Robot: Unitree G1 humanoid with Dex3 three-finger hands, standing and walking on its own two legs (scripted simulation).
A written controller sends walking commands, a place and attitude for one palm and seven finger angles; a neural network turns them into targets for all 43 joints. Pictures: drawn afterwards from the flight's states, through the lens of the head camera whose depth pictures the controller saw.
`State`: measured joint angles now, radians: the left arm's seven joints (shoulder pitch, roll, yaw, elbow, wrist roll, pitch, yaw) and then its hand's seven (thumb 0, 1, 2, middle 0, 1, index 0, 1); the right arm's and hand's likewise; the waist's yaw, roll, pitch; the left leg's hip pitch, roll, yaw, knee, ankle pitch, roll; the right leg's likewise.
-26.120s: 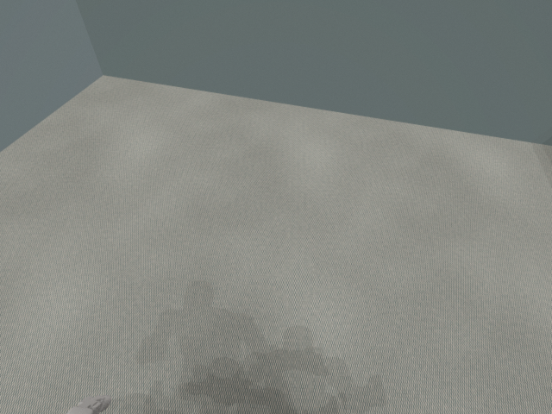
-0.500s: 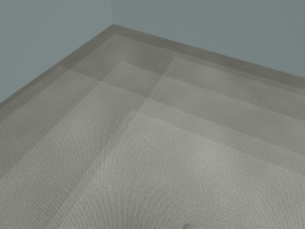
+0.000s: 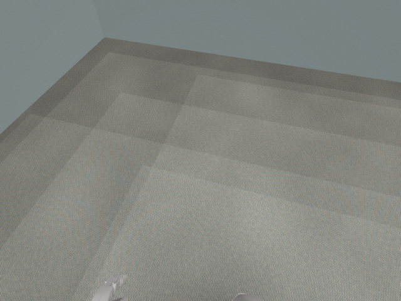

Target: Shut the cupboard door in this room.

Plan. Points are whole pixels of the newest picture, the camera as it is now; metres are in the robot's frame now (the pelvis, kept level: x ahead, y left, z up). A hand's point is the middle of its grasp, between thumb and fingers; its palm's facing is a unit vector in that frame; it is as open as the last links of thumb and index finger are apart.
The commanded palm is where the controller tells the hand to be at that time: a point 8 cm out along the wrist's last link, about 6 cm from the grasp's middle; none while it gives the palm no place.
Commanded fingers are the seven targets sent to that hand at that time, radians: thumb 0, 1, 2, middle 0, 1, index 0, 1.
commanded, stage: walk around to get in front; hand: left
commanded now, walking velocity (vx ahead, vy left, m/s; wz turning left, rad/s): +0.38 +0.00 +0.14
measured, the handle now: out of the picture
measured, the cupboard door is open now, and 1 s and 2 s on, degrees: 80 80 80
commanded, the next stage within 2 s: walk to a spot facing it in 0.78 s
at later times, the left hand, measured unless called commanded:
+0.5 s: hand out of the picture +0.12 +0.22 -0.18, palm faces +0.14 -0.98 -0.12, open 7.3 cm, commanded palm none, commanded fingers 0.00 0.90 0.90 -0.20 -0.30 -0.20 -0.30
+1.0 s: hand (146, 159) +0.54 +0.17 -0.16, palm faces -0.10 -0.97 -0.22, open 7.3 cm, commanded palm none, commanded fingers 0.00 0.90 0.90 -0.20 -0.30 -0.20 -0.30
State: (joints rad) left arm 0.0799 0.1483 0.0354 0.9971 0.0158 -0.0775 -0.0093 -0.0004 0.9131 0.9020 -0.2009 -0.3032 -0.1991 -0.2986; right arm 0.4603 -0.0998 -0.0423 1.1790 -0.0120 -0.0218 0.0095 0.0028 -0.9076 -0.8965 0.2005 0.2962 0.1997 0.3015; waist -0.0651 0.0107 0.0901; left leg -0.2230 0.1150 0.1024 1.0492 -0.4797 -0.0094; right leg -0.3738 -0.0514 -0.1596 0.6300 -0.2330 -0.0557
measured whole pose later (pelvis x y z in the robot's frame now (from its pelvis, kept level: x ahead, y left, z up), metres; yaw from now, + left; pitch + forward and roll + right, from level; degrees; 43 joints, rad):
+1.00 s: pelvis +0.41 +0.00 +0.00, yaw -3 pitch +0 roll +1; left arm 0.08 0.17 0.04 1.01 0.02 -0.07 -0.01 0.00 0.91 0.90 -0.20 -0.30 -0.20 -0.30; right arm 0.42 -0.12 -0.04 1.17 -0.01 -0.02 0.00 0.00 -0.91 -0.90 0.20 0.30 0.20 0.30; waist -0.06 0.02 0.11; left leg -0.15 0.12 0.12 0.96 -0.53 -0.04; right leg -0.43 -0.06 -0.16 0.66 -0.22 -0.07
